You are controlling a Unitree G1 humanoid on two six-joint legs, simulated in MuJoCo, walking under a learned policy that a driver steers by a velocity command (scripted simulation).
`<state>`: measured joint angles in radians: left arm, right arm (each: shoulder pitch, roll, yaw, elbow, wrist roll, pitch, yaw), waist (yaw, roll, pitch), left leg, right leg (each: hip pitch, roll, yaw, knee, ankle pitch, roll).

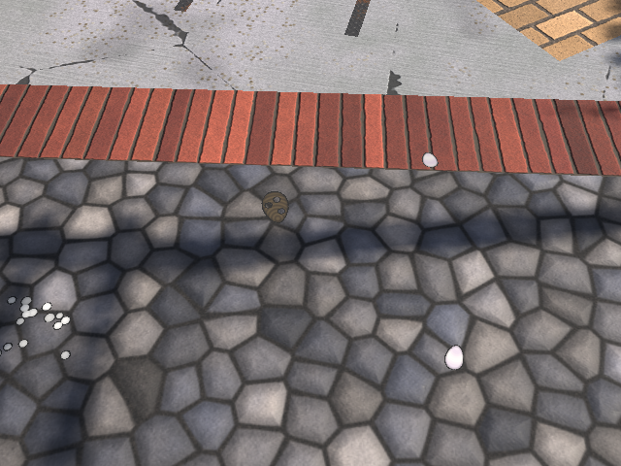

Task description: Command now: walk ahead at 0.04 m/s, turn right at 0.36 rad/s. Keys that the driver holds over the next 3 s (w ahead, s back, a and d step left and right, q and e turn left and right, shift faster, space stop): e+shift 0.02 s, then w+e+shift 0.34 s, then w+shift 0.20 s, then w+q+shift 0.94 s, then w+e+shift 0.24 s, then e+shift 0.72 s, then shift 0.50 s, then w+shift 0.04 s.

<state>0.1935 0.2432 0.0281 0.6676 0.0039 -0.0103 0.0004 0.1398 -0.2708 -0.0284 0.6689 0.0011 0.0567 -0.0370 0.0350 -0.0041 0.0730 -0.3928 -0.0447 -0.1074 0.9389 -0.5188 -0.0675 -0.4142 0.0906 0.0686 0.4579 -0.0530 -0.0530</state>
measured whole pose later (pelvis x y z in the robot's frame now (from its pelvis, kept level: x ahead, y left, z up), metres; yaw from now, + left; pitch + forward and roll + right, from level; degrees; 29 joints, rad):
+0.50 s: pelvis +0.15 -0.04 +0.00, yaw -23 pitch +3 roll +0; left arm 0.14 0.32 0.08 0.64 0.05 0.04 -0.11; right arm 0.50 -0.29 -0.05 0.82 -0.05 -0.09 -0.01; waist -0.09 -0.03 -0.07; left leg 0.14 0.07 0.21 0.21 -0.39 -0.06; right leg -0.73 -0.05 0.02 0.96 -0.13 -0.04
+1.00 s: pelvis +0.52 -0.26 -0.02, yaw -13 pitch +0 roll -1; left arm 0.47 0.23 0.03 0.93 0.02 -0.10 0.02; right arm 0.10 -0.27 -0.03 0.76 -0.01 -0.02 0.07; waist 0.01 0.01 0.05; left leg -0.75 0.01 0.18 0.78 0.06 0.15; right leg 0.31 0.07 -0.30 0.20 -0.44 0.00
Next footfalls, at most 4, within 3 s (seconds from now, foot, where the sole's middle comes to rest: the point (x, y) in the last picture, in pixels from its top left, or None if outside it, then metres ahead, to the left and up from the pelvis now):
0.12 left None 0.07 0.13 -0.77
0.60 right None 0.30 -0.26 -0.77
1.06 left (469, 329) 0.76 -0.31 -0.77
1.48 right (509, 194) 1.19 -0.48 -0.77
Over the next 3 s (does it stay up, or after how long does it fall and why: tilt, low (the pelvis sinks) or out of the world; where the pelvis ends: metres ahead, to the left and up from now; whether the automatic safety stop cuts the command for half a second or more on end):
stays up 1.71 -0.31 -0.11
